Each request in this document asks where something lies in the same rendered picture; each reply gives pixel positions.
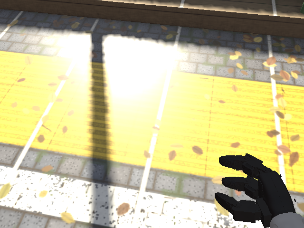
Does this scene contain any right robot hand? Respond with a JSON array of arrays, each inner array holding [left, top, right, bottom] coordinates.
[[215, 153, 296, 228]]

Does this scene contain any robot right forearm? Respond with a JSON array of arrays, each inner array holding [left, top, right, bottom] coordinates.
[[270, 212, 304, 228]]

